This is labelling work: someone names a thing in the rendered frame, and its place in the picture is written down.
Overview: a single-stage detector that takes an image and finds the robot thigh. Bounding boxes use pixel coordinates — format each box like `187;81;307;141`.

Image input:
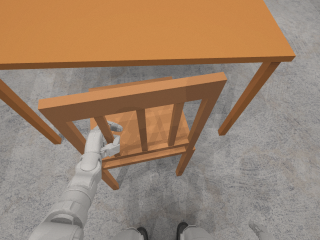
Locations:
111;229;144;240
180;227;214;240

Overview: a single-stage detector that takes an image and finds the robot left hand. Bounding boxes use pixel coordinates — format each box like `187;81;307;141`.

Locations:
84;120;123;159

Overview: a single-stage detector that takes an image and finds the robot left forearm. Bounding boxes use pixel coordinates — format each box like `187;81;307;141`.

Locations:
28;152;102;240

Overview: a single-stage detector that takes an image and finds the robot left upper arm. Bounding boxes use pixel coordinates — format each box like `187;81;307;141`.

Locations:
31;221;84;240

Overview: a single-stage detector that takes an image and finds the right robot thigh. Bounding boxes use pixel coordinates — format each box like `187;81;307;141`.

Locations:
180;227;214;240

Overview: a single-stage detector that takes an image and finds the chair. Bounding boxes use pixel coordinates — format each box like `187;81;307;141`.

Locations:
38;72;227;190

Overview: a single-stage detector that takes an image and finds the table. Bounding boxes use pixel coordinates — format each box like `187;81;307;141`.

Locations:
0;0;296;145

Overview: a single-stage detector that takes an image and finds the left robot thigh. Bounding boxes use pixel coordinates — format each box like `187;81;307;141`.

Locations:
111;229;144;240

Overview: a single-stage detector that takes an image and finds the robot right hand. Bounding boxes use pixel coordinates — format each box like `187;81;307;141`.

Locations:
247;220;276;240

